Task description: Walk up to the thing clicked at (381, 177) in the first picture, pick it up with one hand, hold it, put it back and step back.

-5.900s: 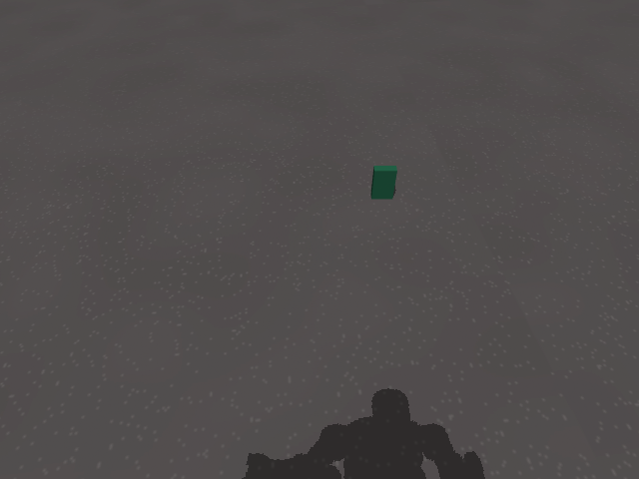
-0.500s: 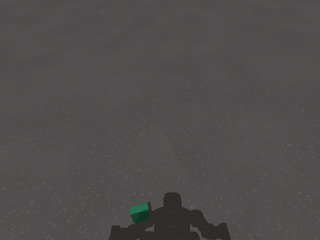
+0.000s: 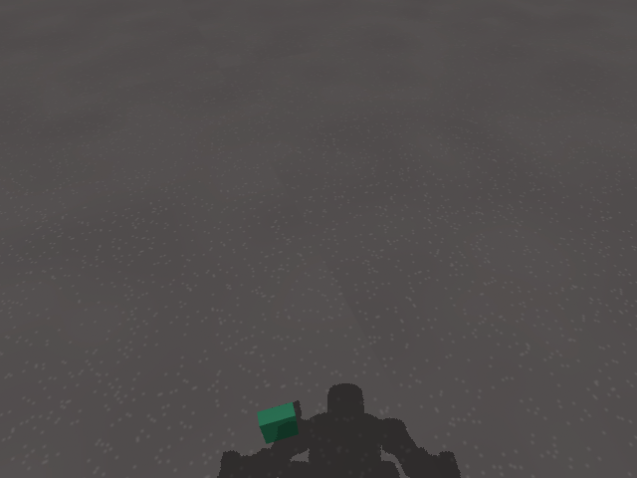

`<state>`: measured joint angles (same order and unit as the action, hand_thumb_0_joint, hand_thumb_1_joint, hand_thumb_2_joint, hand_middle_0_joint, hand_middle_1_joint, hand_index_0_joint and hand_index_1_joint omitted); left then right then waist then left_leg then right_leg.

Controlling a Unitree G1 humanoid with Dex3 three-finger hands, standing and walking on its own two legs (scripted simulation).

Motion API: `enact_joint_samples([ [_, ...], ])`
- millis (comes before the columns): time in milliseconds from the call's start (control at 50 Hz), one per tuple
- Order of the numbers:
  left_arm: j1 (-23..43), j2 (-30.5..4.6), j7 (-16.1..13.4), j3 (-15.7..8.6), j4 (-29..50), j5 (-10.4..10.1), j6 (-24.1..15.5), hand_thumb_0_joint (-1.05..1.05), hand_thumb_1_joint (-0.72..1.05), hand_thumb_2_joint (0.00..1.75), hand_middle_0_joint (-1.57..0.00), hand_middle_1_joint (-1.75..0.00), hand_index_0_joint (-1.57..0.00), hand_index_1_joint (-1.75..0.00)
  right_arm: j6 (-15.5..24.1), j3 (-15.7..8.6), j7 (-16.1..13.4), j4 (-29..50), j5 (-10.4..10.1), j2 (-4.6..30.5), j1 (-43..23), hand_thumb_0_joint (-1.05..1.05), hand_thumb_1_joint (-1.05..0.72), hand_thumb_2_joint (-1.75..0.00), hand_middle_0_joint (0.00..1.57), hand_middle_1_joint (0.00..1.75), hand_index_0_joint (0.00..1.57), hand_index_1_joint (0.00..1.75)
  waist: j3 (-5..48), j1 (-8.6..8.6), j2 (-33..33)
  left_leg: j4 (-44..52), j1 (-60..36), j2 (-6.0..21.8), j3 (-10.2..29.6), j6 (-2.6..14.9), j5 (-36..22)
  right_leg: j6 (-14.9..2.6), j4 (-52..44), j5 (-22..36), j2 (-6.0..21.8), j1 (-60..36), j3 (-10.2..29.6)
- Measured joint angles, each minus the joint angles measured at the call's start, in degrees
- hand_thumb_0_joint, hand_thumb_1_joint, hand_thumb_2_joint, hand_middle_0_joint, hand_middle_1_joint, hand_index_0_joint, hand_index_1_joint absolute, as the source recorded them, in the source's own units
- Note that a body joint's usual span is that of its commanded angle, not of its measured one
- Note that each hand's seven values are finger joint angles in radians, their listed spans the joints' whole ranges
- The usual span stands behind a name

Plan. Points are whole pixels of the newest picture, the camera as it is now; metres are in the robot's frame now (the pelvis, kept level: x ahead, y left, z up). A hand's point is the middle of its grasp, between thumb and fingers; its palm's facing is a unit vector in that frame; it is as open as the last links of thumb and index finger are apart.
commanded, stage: stand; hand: left
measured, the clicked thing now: (278, 423) +0.41 +0.14 -0.70
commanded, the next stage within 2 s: go down in 1.56 s
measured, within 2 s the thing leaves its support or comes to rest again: neither
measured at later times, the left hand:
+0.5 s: hand out of the picture +0.07 +0.25 -0.16, palm faces -0.02 -0.94 -0.35, open 7.4 cm
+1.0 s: hand out of the picture +0.09 +0.25 -0.16, palm faces -0.02 -0.94 -0.35, open 7.4 cm
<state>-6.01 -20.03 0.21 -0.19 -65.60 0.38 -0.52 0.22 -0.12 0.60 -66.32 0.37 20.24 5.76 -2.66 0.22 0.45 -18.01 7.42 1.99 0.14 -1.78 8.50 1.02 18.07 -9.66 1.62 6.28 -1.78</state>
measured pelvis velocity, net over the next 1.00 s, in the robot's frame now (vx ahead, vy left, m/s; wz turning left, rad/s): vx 0.01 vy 0.00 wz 0.00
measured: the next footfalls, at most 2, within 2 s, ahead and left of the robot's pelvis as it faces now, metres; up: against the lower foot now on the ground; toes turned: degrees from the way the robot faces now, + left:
none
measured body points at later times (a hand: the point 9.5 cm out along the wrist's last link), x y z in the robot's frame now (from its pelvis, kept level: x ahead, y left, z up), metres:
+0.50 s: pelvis +0.01 +0.00 +0.00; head +0.02 -0.01 +0.45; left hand +0.07 +0.30 -0.13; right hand +0.08 -0.30 -0.14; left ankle +0.02 +0.14 -0.75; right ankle +0.00 -0.13 -0.75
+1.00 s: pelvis +0.01 +0.00 +0.00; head +0.03 +0.00 +0.45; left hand +0.09 +0.30 -0.13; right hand +0.09 -0.30 -0.13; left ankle +0.02 +0.14 -0.75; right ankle +0.00 -0.13 -0.75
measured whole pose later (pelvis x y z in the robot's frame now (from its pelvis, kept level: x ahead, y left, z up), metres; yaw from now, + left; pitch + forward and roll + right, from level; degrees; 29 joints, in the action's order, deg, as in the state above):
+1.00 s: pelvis +0.01 +0.00 +0.00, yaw +0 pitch -2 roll +0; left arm -6.3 -20.0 0.2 0.0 -64.7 0.5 -0.5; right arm 0.3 0.0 0.2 -65.3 0.3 20.3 5.5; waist -2.5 -0.1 0.4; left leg -17.6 6.5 2.1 -0.1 -1.9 9.5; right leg 0.9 18.0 -10.8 1.5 5.6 -1.6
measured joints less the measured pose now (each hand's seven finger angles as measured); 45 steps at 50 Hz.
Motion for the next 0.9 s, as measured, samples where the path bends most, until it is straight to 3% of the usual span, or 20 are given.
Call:
enact_joint_samples([
  [900, -0.24, 0.04, -0.02, 0.19, 0.91, 0.01, -0.03, 0.0, 0.9, 0.9, -0.2, -0.3, -0.2, -0.3, 0.12, 0.17, -0.28, 0.95, -0.05, 0.02, -0.17, 0.0, -0.9, -0.89, 0.21, 0.3, 0.2, 0.3, 0.21, -0.3, -0.24, 0.37, -0.82, 0.13, -0.18, -0.18, 0.96, -0.12, -0.08, -1.06, -0.1, -0.61, 0.14],
])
